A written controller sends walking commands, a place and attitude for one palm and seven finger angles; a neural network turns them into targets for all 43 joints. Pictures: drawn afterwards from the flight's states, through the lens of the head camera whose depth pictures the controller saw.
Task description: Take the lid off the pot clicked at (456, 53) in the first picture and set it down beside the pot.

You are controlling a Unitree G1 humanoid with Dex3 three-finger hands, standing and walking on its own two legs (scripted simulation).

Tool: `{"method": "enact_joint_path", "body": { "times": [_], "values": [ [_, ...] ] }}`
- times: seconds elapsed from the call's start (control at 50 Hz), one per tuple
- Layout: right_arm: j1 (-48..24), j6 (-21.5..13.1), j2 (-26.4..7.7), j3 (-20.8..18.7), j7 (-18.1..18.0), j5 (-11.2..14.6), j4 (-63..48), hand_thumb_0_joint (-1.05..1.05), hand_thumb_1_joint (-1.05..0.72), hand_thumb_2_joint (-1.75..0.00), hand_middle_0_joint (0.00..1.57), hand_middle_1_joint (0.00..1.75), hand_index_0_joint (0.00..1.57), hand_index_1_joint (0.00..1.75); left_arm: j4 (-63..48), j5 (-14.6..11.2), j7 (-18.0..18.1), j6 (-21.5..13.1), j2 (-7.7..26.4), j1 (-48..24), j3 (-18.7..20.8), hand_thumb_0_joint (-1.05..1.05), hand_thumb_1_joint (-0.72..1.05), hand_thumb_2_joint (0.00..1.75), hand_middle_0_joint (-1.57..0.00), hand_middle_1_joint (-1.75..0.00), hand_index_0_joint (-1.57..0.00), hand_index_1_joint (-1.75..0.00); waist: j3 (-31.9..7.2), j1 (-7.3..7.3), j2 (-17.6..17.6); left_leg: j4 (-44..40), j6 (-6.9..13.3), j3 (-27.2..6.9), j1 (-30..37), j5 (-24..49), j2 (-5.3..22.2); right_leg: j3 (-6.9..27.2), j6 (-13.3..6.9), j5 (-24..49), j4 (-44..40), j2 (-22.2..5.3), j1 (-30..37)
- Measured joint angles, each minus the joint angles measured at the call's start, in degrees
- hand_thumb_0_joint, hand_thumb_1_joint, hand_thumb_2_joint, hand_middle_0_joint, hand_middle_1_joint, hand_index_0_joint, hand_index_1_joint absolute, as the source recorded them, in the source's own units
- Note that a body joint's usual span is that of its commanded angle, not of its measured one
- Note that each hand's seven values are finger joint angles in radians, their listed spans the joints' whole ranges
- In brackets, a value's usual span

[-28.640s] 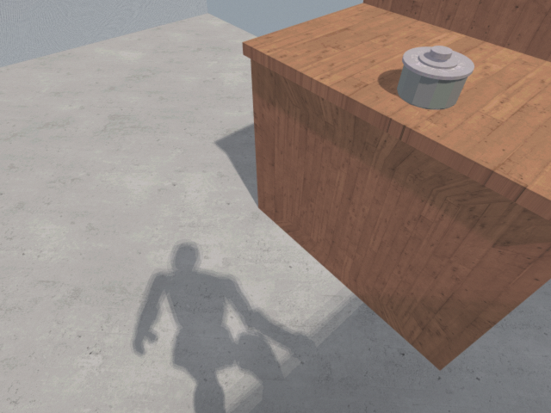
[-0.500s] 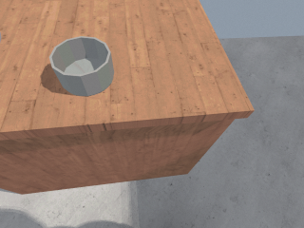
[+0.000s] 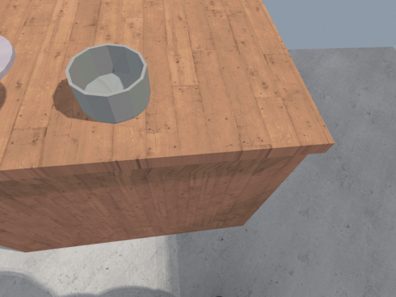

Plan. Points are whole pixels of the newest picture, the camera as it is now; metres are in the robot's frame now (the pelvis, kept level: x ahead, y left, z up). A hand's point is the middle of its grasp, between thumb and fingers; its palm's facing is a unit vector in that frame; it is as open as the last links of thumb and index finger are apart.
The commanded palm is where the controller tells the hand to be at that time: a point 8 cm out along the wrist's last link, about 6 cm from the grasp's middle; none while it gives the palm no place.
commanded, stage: lower the lid onto the table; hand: left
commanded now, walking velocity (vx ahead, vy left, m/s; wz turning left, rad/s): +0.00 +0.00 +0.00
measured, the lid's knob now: out of the picture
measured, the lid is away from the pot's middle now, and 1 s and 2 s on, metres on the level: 0.22 0.22 0.24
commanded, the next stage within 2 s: open the fingers wide in 1.18 s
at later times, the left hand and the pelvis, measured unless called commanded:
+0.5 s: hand out of the picture +0.47 +0.35 +0.18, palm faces -0.40 -0.30 -0.87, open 7.3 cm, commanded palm +0.54 +0.35 +0.25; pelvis -0.01 +0.00 +0.00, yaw -1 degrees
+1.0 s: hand out of the picture +0.50 +0.34 +0.14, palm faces -0.43 -0.29 -0.85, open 7.3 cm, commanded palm +0.56 +0.35 +0.22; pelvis +0.00 +0.01 -0.01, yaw -2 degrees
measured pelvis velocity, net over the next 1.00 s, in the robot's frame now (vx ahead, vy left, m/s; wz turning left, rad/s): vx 0.00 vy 0.01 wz -0.03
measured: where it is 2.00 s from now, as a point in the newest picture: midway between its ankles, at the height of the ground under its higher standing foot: outside the picture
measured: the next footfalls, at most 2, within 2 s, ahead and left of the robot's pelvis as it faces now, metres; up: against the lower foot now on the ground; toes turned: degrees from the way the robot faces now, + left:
none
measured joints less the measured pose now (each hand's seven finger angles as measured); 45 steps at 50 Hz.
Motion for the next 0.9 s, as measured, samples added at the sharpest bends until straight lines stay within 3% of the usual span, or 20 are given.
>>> {"method": "enact_joint_path", "body": {
  "times": [0.08,0.2,0.34,0.6,0.9],
  "values": [
    [-0.2,0.8,-0.2,0.3,-0.2,0.2,-0.5,0.0,-0.91,-0.9,0.2,0.3,0.2,0.3,1.5,-0.3,0.2,-0.4,0.2,0.8,-0.6,0.04,0.23,0.81,-0.56,-0.99,-0.7,-1.03,0.4,-0.2,0.1,0.7,0.1,0.4,-0.5,-0.3,0.2,0.4,0.0,-0.1,0.7,0.2,-0.7],
    [0.1,0.6,0.2,0.3,-0.7,0.2,-0.9,0.0,-0.91,-0.9,0.2,0.3,0.2,0.3,-0.2,0.0,0.2,-2.1,1.3,2.9,2.3,0.05,0.23,0.81,-0.56,-0.99,-0.7,-1.03,0.8,-0.37,-0.2,1.1,0.1,0.7,-1.2,-0.3,0.4,0.7,0.0,0.1,1.0,0.4,-1.4],
    [1.5,0.5,0.1,0.3,-0.5,0.2,-0.8,0.0,-0.91,-0.9,0.2,0.3,0.2,0.3,0.8,0.0,0.8,-2.6,2.1,2.1,1.6,0.04,0.23,0.81,-0.56,-0.98,-0.7,-1.03,-0.1,-0.82,-0.3,2.2,0.0,0.3,-2.0,-0.8,0.6,0.2,-0.1,-0.2,1.5,0.6,-1.9],
    [1.3,0.6,0.1,0.2,-1.2,0.2,-0.5,0.0,-0.91,-0.9,0.2,0.3,0.2,0.3,0.1,-1.3,0.8,-3.7,0.2,4.8,0.2,0.05,0.23,0.81,-0.56,-0.99,-0.7,-1.03,0.8,-0.15,-0.2,3.7,0.2,0.1,-3.7,-1.0,0.4,-0.1,0.1,-0.4,2.7,0.4,-3.3],
    [1.4,1.0,0.3,0.7,-1.9,0.3,-1.6,0.0,-0.91,-0.9,0.2,0.3,0.2,0.3,0.8,-0.7,1.8,-7.1,1.4,5.8,3.1,0.05,0.23,0.81,-0.56,-0.98,-0.7,-1.03,0.1,-1.54,-0.2,6.3,0.4,0.9,-5.9,-2.8,0.9,0.7,0.3,-1.7,5.2,0.9,-5.8]
  ]
}}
